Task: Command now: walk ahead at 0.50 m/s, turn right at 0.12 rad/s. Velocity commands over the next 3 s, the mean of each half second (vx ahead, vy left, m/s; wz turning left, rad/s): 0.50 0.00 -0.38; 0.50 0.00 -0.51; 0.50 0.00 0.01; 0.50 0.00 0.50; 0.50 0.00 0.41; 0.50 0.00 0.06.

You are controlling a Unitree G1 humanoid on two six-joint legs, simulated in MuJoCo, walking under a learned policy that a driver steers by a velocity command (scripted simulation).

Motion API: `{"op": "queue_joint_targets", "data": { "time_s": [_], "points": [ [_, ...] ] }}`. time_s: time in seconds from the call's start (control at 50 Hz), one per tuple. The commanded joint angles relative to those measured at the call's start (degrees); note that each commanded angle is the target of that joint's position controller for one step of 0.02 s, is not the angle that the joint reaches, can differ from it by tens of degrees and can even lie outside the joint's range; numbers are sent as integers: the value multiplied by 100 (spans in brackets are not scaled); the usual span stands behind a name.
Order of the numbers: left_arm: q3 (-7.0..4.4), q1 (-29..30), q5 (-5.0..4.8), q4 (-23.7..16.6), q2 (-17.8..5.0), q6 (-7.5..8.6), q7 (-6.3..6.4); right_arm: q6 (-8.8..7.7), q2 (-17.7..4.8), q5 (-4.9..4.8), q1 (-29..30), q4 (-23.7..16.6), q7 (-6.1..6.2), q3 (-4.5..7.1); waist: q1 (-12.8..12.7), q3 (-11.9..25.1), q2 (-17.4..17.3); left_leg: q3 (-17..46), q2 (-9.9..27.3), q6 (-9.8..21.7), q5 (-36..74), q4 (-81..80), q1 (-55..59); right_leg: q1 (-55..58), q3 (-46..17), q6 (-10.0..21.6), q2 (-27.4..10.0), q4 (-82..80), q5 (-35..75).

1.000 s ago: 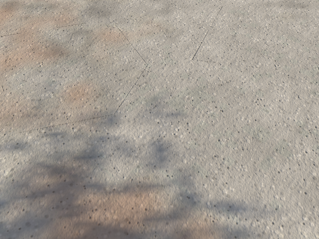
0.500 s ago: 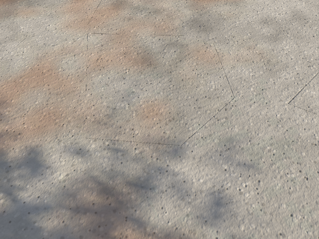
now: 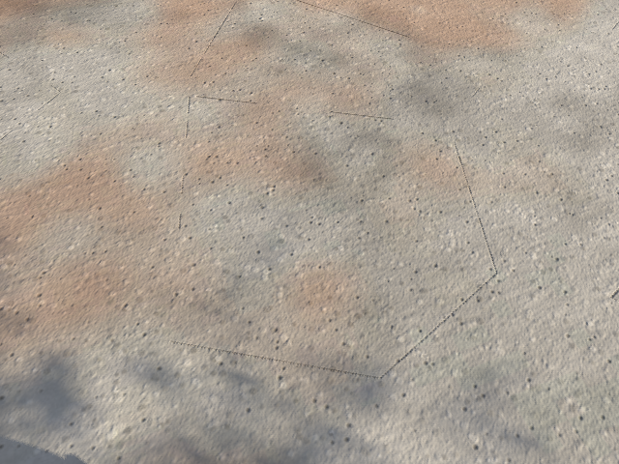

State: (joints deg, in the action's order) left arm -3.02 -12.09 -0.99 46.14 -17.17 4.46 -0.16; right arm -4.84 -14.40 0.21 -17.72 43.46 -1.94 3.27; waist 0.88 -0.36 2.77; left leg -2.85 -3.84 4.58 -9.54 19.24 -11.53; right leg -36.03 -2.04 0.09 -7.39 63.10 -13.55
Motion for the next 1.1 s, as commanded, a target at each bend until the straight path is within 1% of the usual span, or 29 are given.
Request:
{"op": "queue_joint_targets", "data": {
  "time_s": [0.02,0.14,0.24,0.3,0.32,0.34,0.36,0.38,0.4,0.42,0.44,0.46,0.48,0.54,0.6,0.66,0.72,0.76,0.8,0.82,0.84,0.86,0.88,0.9,0.92,0.94,0.96,1.0,1.1],
  "points": [
    [-76,-212,9,-232,-240,-77,23,-180,-711,45,183,-239,82,188,-170,0,-575,914,1632,977,1572,-1128,214,-480,-291,-89,-159,-394,827],
    [-21,714,-9,-538,-84,-17,-127,-161,-877,21,-43,36,190,204,220,-315,-541,118,1637,613,1367,-1248,705,-543,-159,65,171,-2103,2159],
    [21,1295,-8,-980,-37,-2,-331,-1,-978,-55,-296,296,244,241,405,-478,-522,-157,1953,466,2012,-765,1734,-889,177,291,279,-2690,1410],
    [-81,931,-2,-1102,-239,-31,-401,126,-1208,-79,-85,239,325,294,78,-36,-813,-448,1933,243,4559,252,1893,53,723,582,732,-2736,516],
    [-191,337,-5,-1001,-429,-50,-389,179,-1269,-77,-22,216,360,306,-259,325,-862,-578,1840,144,5331,1090,1783,862,868,725,982,-2815,405],
    [-364,-566,-11,-800,-740,-60,-323,196,-1247,-93,33,175,394,281,-739,794,-701,-727,1597,-51,5091,2350,1176,2264,757,951,1148,-3182,787],
    [-531,-1362,1,-689,-1325,-116,-183,113,-940,47,-122,15,398,152,-932,1437,236,-775,1237,-288,2667,4282,-378,4073,-955,1389,14,-3212,1201],
    [-522,-1115,-19,-824,-1554,-61,-201,-89,-293,79,-578,-196,272,-67,-345,2162,1408,135,-83,-595,-2204,6239,-2699,5832,-4340,2579,-1256,-4123,398],
    [-406,-1264,5,-835,-1069,-55,-206,-306,-885,-82,-3,-239,156,59,-777,2251,629,1089,291,-419,-2044,6460,-3292,5878,-4253,2292,-1139,-4473,-23],
    [-338,-1062,28,-848,-817,-40,-184,-387,-954,-242,472,-421,116,66,-737,1449,338,967,514,-304,-1623,6202,-3498,5198,-3335,2020,-921,-4475,214],
    [-303,-680,16,-912,-731,-31,-186,-407,-845,-161,608,-451,148,39,-440,851,-338,887,765,-298,-1250,5613,-3315,4219,-2670,1841,-670,-4543,823],
    [-245,-351,30,-1008,-537,-30,-171,-361,-910,-26,650,-425,197,93,-246,608,-413,841,943,-345,-1053,5108,-2963,3552,-2224,1729,-471,-4638,1365],
    [-222,-195,88,-1105,-506,-34,-150,-282,-898,12,534,-438,195,116,-67,490,-247,852,1015,-399,-938,4922,-2623,3069,-2058,1736,-344,-4784,1640],
    [-265,-195,58,-1100,-640,1,-81,-107,-713,81,451,-461,234,95,69,330,-142,685,991,-679,-652,4223,-2407,2374,-1635,1795,-153,-4997,2201],
    [-306,-396,8,-1017,-774,-34,21,-77,-551,95,1084,-628,254,26,-129,157,-19,595,828,-848,371,2980,-2382,2099,-1265,1571,135,-4989,2015],
    [-315,-622,-31,-935,-797,-99,69,-130,-467,32,1689,-745,191,-19,-398,145,181,556,535,-850,1274,1756,-1964,2057,-1240,1318,305,-4831,1381],
    [-326,-850,-63,-841,-808,-148,80,-206,-622,-46,2007,-864,118,28,-507,135,273,681,395,-777,1252,1214,-1776,2386,-1703,1247,126,-4544,990],
    [-326,-851,-59,-832,-780,-179,100,-263,-784,-63,1956,-879,80,101,-418,150,365,779,356,-651,875,936,-1590,2691,-2094,1167,-1,-4249,815],
    [-321,-679,-43,-883,-720,-211,110,-321,-896,-77,1470,-769,89,190,-109,237,521,694,334,-443,596,646,-926,2731,-2280,1020,55,-3839,927],
    [-258,-617,-21,-940,-533,-205,101,-347,-1035,-27,952,-665,125,271,157,558,465,751,513,-260,596,531,-45,2537,-2109,842,316,-3254,1096],
    [-129,-607,57,-1055,-183,-177,79,-358,-1346,65,115,-602,181,362,503,1287,-136,1645,1477,115,283,582,1371,1858,-1605,616,680,-1714,422],
    [-29,-1428,-90,-1193,103,-121,83,-281,-1786,133,-410,-369,154,468,149,1889,-2088,4251,2675,1078,-884,115,3052,-128,-841,249,1423,43,-1921],
    [-107,-1483,-144,-1007,-441,-107,107,-265,-1284,-13,-388,-390,110,375,266,1553,-1694,4889,2763,1091,-2143,-182,2905,-882,-966,165,996,866,-1925],
    [-180,-927,-100,-1007,-714,-129,102,-236,-916,-36,-207,-416,117,274,416,855,-1106,4037,2482,848,-2062,-250,2272,-1031,-920,134,827,1091,-1371],
    [-177,-583,-22,-1068,-665,-143,107,-194,-807,10,54,-438,109,214,336,469,-704,3309,2217,707,-1384,-304,1619,-872,-723,109,662,1008,-982],
    [-179,-328,43,-1150,-589,-120,88,-165,-695,28,217,-396,103,170,256,152,-639,2825,1991,695,-757,-425,1100,-783,-688,102,541,727,-722],
    [-179,-307,24,-1181,-496,-112,49,-167,-627,62,288,-366,109,128,116,57,-762,2438,1812,653,-344,-552,755,-536,-644,116,409,502,-563],
    [-137,-385,-4,-1153,-299,-124,5,-194,-607,21,272,-261,98,119,2,73,-920,1992,1651,716,163,-745,504,-293,-443,97,342,102,-472],
    [0,311,64,-1325,-52,-67,-41,-161,-981,-71,103,-5,128,195,128,-14,-727,1275,1631,810,1083,-1019,473,-283,-110,-13,179,-1447,551]
  ]
}}
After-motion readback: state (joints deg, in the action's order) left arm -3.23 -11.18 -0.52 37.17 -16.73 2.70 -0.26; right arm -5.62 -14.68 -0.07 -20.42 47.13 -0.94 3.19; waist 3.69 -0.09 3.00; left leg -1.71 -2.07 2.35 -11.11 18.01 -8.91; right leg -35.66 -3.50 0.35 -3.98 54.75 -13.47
